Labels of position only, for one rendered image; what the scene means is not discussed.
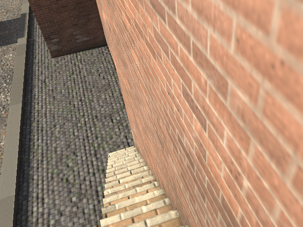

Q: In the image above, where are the stairs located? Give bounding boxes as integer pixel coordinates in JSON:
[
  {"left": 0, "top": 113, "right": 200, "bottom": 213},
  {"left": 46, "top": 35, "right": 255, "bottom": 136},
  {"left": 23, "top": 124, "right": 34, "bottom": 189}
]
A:
[{"left": 100, "top": 146, "right": 188, "bottom": 227}]

